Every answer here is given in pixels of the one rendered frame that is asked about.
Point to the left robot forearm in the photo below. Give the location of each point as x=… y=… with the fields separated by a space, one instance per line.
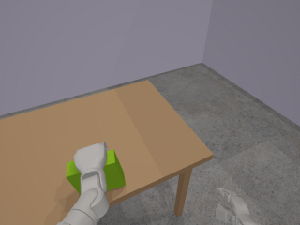
x=93 y=203

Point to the sponge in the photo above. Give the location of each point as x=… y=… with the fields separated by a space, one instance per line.
x=114 y=173

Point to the left robot hand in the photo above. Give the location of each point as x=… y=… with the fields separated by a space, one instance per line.
x=90 y=157

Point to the table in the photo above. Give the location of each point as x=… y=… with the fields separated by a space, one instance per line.
x=150 y=139

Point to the right robot forearm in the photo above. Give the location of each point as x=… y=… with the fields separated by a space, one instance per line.
x=245 y=219

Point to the right robot hand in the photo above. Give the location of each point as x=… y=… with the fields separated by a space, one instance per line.
x=237 y=206

